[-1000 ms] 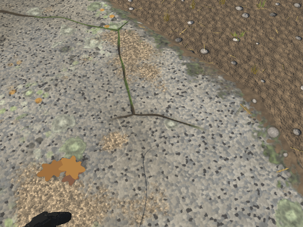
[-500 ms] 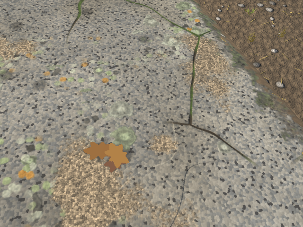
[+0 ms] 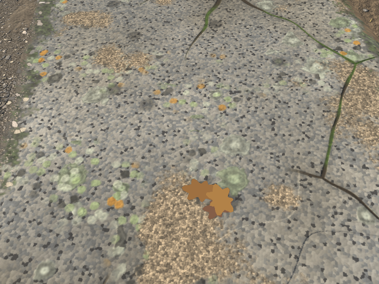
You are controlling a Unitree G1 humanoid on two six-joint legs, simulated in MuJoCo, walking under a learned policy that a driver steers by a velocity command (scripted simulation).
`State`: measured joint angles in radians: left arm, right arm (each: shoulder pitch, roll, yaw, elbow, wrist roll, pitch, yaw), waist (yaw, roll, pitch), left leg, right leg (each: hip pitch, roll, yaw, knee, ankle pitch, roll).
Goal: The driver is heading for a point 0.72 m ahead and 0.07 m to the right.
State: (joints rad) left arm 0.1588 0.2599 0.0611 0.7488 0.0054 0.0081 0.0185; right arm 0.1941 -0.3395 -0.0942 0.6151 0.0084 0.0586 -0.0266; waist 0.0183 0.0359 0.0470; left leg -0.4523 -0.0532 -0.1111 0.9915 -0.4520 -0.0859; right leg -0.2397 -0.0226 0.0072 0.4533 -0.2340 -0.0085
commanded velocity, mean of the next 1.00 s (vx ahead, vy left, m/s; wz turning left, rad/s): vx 0.33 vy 0.00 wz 0.06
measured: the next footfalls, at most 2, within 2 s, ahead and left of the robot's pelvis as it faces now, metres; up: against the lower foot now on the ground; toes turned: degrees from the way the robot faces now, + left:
left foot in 0.12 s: +0.03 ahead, +0.15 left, +0.00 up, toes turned -3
right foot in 0.46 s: +0.13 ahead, -0.10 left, +0.00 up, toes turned +0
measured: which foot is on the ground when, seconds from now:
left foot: up 0.00-0.10, down 0.12-0.46, up 0.48-0.94, down 0.96-1.00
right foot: down 0.00-0.14, up 0.16-0.44, down 0.46-0.96, up 0.98-1.00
